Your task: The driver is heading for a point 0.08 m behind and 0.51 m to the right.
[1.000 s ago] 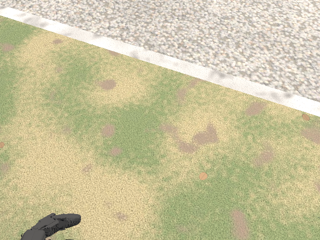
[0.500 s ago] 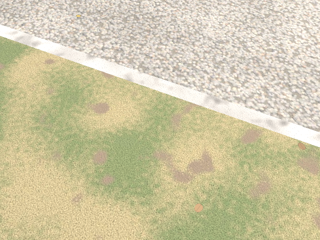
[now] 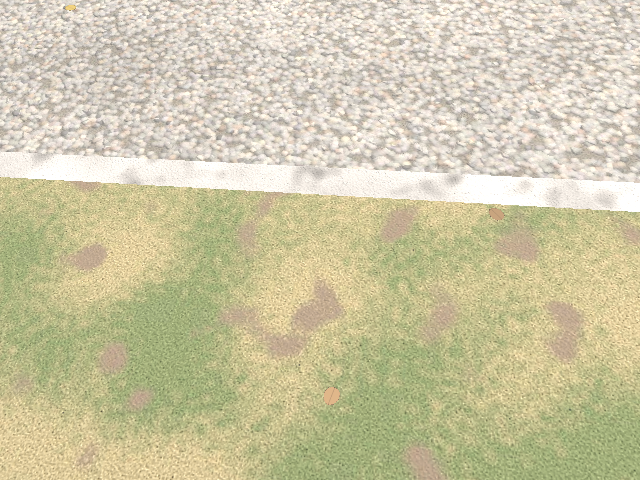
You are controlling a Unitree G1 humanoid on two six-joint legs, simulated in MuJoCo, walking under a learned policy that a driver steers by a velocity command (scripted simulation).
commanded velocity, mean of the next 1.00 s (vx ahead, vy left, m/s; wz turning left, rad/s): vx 0.36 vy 0.00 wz -0.59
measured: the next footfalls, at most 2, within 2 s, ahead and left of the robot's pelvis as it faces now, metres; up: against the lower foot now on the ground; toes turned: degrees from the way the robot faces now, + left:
left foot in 0.24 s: +0.12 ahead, +0.13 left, +0.00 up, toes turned -13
right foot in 0.70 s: +0.33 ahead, -0.24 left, +0.00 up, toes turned -28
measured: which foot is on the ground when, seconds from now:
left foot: up 0.00-0.22, down 0.24-0.72, up 0.74-1.00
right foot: down 0.00-0.24, up 0.26-0.68, down 0.70-1.00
